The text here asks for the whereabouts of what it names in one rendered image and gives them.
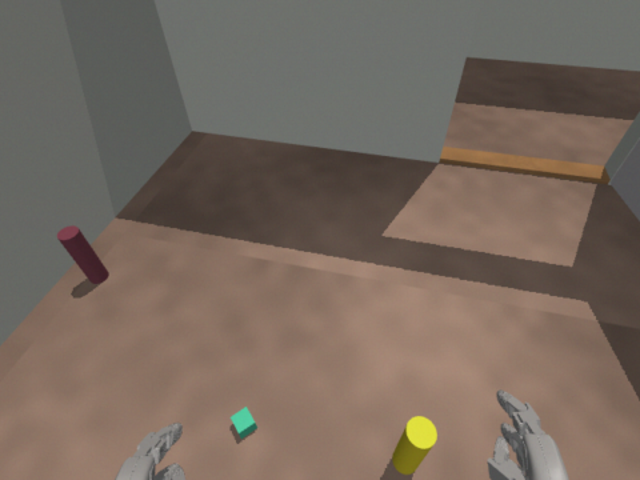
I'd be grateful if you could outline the left robot hand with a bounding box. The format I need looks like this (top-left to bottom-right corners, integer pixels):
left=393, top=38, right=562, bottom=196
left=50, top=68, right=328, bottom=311
left=115, top=423, right=185, bottom=480

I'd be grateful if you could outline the right robot hand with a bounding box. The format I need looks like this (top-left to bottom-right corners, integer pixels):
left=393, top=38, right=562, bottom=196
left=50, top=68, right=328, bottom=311
left=487, top=390, right=569, bottom=480

